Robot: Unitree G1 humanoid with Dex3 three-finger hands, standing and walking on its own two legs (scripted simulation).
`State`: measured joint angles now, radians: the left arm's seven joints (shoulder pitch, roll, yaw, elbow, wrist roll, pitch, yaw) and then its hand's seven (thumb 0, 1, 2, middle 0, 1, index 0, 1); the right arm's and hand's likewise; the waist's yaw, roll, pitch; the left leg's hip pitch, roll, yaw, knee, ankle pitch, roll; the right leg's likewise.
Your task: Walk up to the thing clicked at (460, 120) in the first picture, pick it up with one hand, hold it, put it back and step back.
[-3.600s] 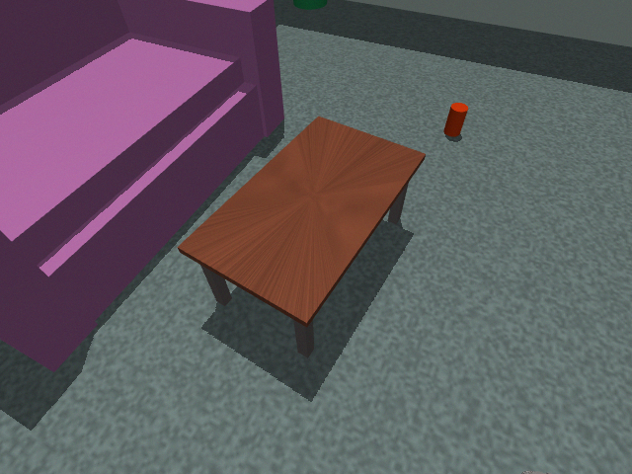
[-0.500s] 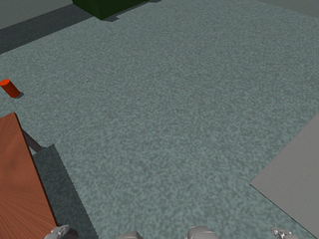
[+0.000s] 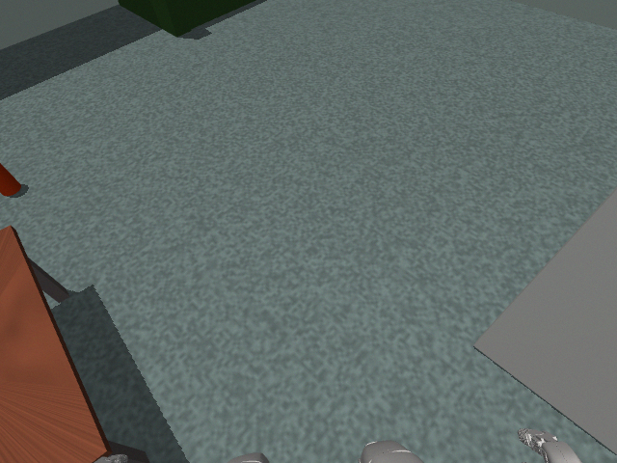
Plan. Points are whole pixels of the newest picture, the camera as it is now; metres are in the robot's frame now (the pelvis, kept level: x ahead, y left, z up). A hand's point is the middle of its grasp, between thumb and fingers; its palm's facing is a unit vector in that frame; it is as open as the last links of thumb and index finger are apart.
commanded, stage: walk up
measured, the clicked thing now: (0, 178) +1.33 +1.42 -0.69
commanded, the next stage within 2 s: stand in 0.72 s
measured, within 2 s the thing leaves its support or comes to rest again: neither
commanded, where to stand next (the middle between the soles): +0.07 +0.01 m, yaw +3 degrees
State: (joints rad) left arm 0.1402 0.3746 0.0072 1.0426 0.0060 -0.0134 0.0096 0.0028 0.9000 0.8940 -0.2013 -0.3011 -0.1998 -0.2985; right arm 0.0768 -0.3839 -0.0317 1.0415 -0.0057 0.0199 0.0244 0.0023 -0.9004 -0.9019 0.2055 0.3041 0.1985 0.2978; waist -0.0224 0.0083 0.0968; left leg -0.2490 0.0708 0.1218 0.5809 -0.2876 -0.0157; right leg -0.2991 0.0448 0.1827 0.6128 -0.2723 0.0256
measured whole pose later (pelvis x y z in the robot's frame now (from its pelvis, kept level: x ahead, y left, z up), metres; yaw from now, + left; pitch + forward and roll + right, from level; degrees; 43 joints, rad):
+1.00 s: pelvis +0.02 +0.01 +0.02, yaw -3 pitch -3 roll +0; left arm 0.07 0.34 0.00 1.10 0.00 -0.01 0.00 0.00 0.90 0.89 -0.20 -0.30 -0.20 -0.30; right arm 0.10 -0.34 -0.02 1.11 -0.01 0.00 0.01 0.00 -0.90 -0.90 0.21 0.30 0.20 0.30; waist -0.03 -0.02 0.06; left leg -0.10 0.00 0.04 0.37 -0.22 0.00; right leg -0.16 0.03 0.16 0.39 -0.18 0.03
